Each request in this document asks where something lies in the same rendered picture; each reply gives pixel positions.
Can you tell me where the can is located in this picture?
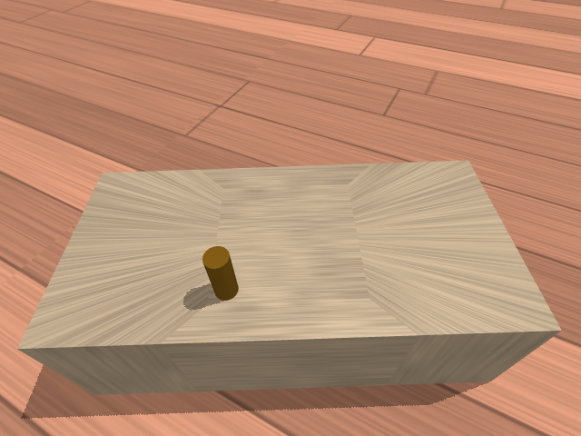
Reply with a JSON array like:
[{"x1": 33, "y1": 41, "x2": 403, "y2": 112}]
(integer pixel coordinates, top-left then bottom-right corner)
[{"x1": 202, "y1": 246, "x2": 239, "y2": 301}]

